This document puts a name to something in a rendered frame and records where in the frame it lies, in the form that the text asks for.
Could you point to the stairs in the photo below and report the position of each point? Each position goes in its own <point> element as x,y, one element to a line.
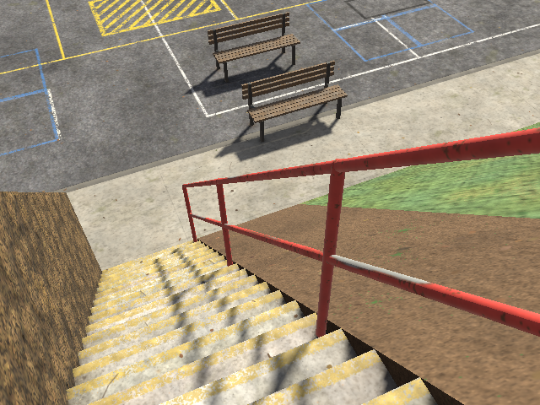
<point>180,327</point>

